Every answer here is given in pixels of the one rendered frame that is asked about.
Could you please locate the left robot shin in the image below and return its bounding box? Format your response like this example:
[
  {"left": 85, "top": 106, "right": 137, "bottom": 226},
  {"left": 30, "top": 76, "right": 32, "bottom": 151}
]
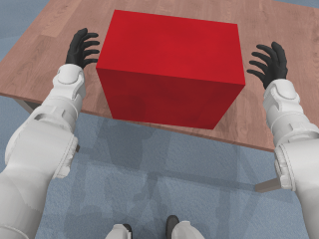
[{"left": 112, "top": 224, "right": 128, "bottom": 230}]

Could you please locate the carton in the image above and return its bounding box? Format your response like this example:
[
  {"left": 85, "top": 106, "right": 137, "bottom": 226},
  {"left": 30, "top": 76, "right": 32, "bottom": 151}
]
[{"left": 96, "top": 9, "right": 246, "bottom": 129}]

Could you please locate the table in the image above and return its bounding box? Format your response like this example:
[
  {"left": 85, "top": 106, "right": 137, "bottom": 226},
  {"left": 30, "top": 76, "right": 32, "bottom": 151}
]
[{"left": 0, "top": 0, "right": 319, "bottom": 193}]

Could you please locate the left robot thigh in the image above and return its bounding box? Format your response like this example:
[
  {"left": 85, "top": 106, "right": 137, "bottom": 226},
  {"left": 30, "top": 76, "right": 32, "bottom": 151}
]
[{"left": 105, "top": 228, "right": 132, "bottom": 239}]

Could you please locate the left robot hand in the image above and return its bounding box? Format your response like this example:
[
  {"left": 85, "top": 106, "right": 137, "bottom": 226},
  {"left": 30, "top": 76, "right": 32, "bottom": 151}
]
[{"left": 65, "top": 28, "right": 100, "bottom": 70}]

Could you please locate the right robot forearm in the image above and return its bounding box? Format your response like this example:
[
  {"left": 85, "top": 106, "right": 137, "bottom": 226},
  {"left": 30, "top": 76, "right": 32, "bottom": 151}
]
[{"left": 262, "top": 79, "right": 319, "bottom": 147}]

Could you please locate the right robot hand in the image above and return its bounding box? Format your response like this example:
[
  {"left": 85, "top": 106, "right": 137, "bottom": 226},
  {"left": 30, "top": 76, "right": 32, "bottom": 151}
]
[{"left": 246, "top": 41, "right": 288, "bottom": 90}]

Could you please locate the left robot forearm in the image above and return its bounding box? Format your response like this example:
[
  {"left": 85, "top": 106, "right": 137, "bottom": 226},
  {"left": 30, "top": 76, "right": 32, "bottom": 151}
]
[{"left": 5, "top": 64, "right": 86, "bottom": 165}]

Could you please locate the robot left upper arm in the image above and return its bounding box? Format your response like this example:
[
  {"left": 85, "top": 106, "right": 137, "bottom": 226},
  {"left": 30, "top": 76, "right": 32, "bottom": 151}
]
[{"left": 0, "top": 119, "right": 78, "bottom": 239}]

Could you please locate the robot right upper arm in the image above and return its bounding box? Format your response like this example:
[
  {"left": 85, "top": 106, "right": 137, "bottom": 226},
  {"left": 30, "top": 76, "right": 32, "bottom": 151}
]
[{"left": 273, "top": 138, "right": 319, "bottom": 239}]

